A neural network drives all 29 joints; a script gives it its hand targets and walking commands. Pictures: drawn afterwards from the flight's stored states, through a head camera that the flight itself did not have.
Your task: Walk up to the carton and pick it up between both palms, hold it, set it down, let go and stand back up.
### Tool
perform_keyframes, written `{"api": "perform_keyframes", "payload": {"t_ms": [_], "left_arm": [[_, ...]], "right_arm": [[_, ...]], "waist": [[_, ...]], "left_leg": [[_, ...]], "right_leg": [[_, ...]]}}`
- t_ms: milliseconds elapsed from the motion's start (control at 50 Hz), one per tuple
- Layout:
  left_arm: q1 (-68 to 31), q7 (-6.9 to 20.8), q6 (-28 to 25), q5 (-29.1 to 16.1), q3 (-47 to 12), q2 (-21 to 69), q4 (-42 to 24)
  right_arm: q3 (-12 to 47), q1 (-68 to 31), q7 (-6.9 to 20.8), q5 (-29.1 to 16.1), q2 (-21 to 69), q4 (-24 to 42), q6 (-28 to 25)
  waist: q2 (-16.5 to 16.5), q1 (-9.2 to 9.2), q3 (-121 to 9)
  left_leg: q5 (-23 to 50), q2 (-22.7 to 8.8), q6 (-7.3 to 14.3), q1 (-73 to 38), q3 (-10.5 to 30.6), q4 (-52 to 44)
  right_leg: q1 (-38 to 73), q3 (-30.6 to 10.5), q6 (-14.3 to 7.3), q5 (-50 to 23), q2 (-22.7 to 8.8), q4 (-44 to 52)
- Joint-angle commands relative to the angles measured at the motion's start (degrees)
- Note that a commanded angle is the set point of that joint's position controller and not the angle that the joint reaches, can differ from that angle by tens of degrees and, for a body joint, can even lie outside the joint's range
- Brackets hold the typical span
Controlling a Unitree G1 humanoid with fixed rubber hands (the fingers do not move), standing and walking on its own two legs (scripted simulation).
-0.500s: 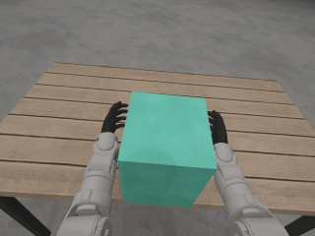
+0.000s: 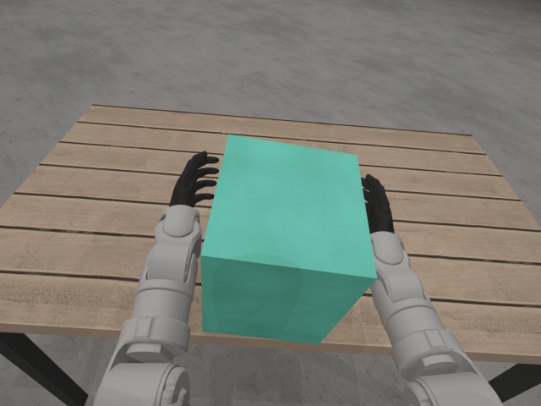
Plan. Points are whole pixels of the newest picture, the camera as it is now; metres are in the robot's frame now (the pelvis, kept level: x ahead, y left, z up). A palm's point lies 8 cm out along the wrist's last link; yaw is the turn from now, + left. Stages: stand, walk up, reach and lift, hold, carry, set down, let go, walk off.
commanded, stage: reach and lift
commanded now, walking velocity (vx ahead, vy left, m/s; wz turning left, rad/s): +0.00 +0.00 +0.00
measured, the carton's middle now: (276, 246) +0.35 +0.00 +0.06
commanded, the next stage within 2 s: hold in 2.00 s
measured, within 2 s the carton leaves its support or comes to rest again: neither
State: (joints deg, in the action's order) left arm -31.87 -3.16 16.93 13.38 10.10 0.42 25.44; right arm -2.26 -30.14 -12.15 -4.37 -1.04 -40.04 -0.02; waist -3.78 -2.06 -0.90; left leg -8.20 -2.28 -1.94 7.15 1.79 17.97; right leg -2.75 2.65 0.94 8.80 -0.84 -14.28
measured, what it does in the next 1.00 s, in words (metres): stands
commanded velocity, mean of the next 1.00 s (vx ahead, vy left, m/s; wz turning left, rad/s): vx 0.00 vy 0.00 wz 0.00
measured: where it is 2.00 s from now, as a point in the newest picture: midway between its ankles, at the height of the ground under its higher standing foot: outside the picture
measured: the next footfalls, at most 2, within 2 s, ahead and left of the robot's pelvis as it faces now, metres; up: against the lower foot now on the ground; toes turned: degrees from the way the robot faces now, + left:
none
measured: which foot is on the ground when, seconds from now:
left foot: down 0.00-1.00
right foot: down 0.00-1.00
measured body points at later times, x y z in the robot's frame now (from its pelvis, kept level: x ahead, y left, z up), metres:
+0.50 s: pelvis +0.01 +0.01 +0.00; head -0.02 +0.05 +0.44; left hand +0.38 +0.16 +0.17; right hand +0.37 -0.13 +0.15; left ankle +0.02 +0.14 -0.75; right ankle -0.01 -0.13 -0.75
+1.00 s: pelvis -0.01 +0.00 +0.00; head -0.06 +0.04 +0.44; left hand +0.38 +0.15 +0.22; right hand +0.38 -0.14 +0.21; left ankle +0.02 +0.14 -0.75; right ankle -0.01 -0.13 -0.75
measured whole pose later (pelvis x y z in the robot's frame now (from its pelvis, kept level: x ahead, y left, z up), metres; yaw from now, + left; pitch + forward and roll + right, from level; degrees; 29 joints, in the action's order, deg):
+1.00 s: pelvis -0.01 +0.00 +0.00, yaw +0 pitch -8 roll -1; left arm -40.9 0.9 43.1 17.0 16.2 -0.8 12.4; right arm 0.2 -45.4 -12.7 -14.0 -4.4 -36.3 22.1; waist -4.2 -5.5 -0.3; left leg -9.9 -2.5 -2.0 2.3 2.2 20.5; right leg 2.5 2.9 0.8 10.1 -0.5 -15.9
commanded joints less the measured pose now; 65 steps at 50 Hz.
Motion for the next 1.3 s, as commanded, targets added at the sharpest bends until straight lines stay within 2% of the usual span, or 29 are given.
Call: {"api": "perform_keyframes", "payload": {"t_ms": [0,60,100,180,220,260,300,360,420,440,480,520,580,620,720,820,940,960,1040,1120,1240,1280], "left_arm": [[-37.59,10.42,0.31,-5.37,-28.45,40.52,-14.27],[-35.88,11.16,4.00,-4.52,-27.36,38.44,-16.87],[-33.29,12.20,6.81,-2.78,-24.73,36.26,-15.16],[-32.52,13.32,9.33,-2.28,-24.93,37.17,-20.30],[-32.63,13.12,9.76,-3.12,-26.81,37.62,-24.04],[-32.54,13.13,10.68,-3.48,-26.70,36.52,-26.17],[-31.92,13.09,11.94,-3.22,-26.82,35.72,-26.45],[-33.76,12.56,13.13,-4.86,-29.78,36.04,-30.64],[-35.12,11.56,14.60,-6.68,-32.01,35.95,-33.78],[-35.55,11.20,15.19,-6.76,-31.96,35.70,-33.03],[-36.50,10.64,16.53,-7.58,-32.78,35.58,-34.51],[-36.95,10.49,17.58,-7.38,-31.68,34.63,-32.05],[-37.15,10.94,19.75,-5.19,-27.55,33.41,-27.70],[-39.48,11.48,20.56,-4.64,-25.59,32.87,-25.65],[-44.83,11.80,20.58,-5.45,-23.79,33.30,-25.05],[-46.41,12.87,21.28,-4.35,-20.10,31.43,-20.60],[-52.45,13.07,21.56,-5.28,-19.87,31.99,-20.16],[-53.34,12.93,21.48,-6.26,-20.69,32.16,-20.80],[-56.35,12.49,21.84,-6.06,-19.78,32.11,-18.25],[-58.87,11.97,22.05,-6.75,-19.44,32.55,-16.94],[-59.60,11.02,22.30,-7.69,-18.46,33.39,-13.77],[-60.57,10.80,22.20,-8.54,-18.89,33.99,-15.15]], "right_arm": [[25.55,-49.63,8.10,-2.24,34.76,27.05,-3.08],[25.24,-47.99,7.41,-4.13,33.53,27.19,-0.16],[23.34,-46.66,6.91,-4.25,32.21,25.15,1.78],[22.41,-46.84,6.24,-5.86,31.67,26.88,2.64],[23.04,-46.07,6.10,-6.45,31.57,28.07,2.77],[23.79,-45.96,6.09,-6.73,31.07,29.69,3.55],[23.17,-46.21,6.03,-6.97,30.00,30.01,4.03],[23.84,-47.55,6.20,-7.64,29.08,32.92,4.41],[25.35,-50.43,6.23,-8.62,28.58,38.02,5.06],[25.27,-50.39,6.28,-8.75,28.31,37.07,5.84],[26.32,-52.83,6.31,-9.64,28.04,40.00,6.74],[24.85,-53.69,6.21,-9.57,27.33,38.40,7.93],[23.46,-54.73,6.35,-9.97,26.69,34.80,10.38],[22.05,-56.59,6.32,-10.08,27.02,31.98,11.79],[21.84,-60.46,5.94,-12.17,29.87,31.00,13.52],[20.51,-61.49,5.29,-12.75,30.56,26.87,15.89],[20.56,-65.65,4.76,-15.13,32.39,25.82,17.81],[20.46,-66.30,4.58,-15.55,32.34,26.62,17.95],[18.52,-68.28,4.85,-15.69,31.88,22.72,19.39],[17.54,-71.07,5.20,-16.24,31.51,21.98,20.08],[16.55,-72.35,5.34,-17.10,30.96,19.88,21.45],[16.99,-72.65,5.36,-17.59,31.22,21.06,21.67]], "waist": [[3.51,-0.09,-25.30],[3.12,-0.62,-23.63],[2.77,-1.12,-18.43],[5.02,-2.32,-19.23],[5.99,-3.14,-20.77],[5.74,-2.75,-20.35],[6.17,-3.19,-18.28],[7.33,-4.07,-19.73],[7.41,-3.89,-23.09],[7.34,-3.87,-21.58],[7.29,-3.42,-24.21],[6.96,-3.59,-22.95],[4.44,-2.91,-21.22],[3.67,-3.19,-20.53],[3.57,-3.21,-25.38],[3.79,-3.46,-22.30],[4.85,-3.41,-22.55],[5.24,-3.85,-23.88],[6.78,-3.93,-21.81],[6.74,-3.78,-23.05],[6.39,-3.87,-24.09],[6.49,-3.86,-26.16]], "left_leg": [[16.98,4.12,0.35,-12.80,-3.54,1.28],[18.11,4.39,0.54,-13.91,-3.64,1.40],[16.30,4.55,0.72,-13.84,-3.79,0.69],[21.66,4.32,-0.43,-17.00,-3.54,1.57],[26.72,3.96,-1.53,-19.36,-3.18,2.75],[28.35,3.91,-1.82,-20.01,-2.87,3.13],[27.57,3.75,-1.98,-20.02,-2.87,2.92],[29.72,3.35,-2.66,-21.45,-2.55,3.51],[31.73,3.21,-3.01,-22.57,-2.35,4.51],[30.84,3.06,-2.95,-21.84,-2.23,4.35],[30.78,3.17,-2.53,-21.85,-2.13,4.61],[27.43,3.27,-2.20,-20.63,-2.27,4.11],[20.50,3.68,-0.39,-17.61,-2.94,2.22],[17.04,4.10,0.29,-15.94,-3.20,1.34],[17.45,4.68,0.63,-16.12,-3.00,2.17],[13.28,5.16,1.22,-13.64,-3.16,1.75],[14.21,5.12,0.97,-13.07,-2.43,2.31],[14.72,5.15,0.76,-13.38,-2.23,2.61],[12.49,4.66,0.61,-12.64,-1.95,1.81],[11.38,4.57,0.56,-11.93,-1.86,1.45],[11.87,4.33,0.37,-11.95,-1.30,1.44],[13.47,4.25,-0.04,-12.32,-1.14,1.84]], "right_leg": [[6.84,1.39,1.54,-14.49,2.61,-0.57],[7.96,1.32,1.86,-16.16,2.48,-0.09],[8.12,1.06,1.97,-15.31,2.24,0.65],[9.14,1.56,1.69,-19.64,2.60,0.31],[9.36,2.25,1.45,-21.41,3.17,0.21],[9.59,2.36,1.29,-21.28,3.31,0.23],[8.80,2.73,1.08,-19.83,3.36,0.67],[7.24,3.47,0.56,-17.94,3.99,0.73],[6.35,3.98,0.32,-17.67,4.60,0.36],[5.57,3.82,0.19,-16.12,4.60,0.58],[5.65,3.74,0.10,-16.72,4.61,0.17],[5.17,3.62,-0.01,-14.90,4.61,0.23],[5.88,3.07,0.15,-13.16,4.09,0.61],[6.26,2.85,0.39,-11.87,3.87,0.82],[7.81,2.10,1.00,-15.73,3.86,-0.08],[8.11,1.10,1.59,-15.71,3.49,-0.44],[7.47,0.85,1.46,-15.73,3.81,-0.94],[7.30,0.85,1.31,-15.82,3.89,-0.89],[4.98,0.93,0.80,-9.92,4.18,-0.23],[4.41,1.02,0.47,-7.65,4.36,0.13],[3.85,0.88,0.14,-6.80,5.08,0.19],[4.22,0.94,-0.03,-7.68,5.49,-0.05]]}}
